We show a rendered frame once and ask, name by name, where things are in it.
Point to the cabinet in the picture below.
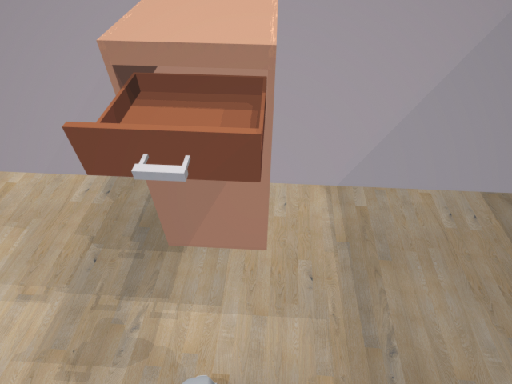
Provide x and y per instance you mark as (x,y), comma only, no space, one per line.
(220,37)

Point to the drawer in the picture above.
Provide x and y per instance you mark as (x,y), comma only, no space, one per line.
(218,120)

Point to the handle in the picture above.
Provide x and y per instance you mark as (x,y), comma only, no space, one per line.
(143,171)

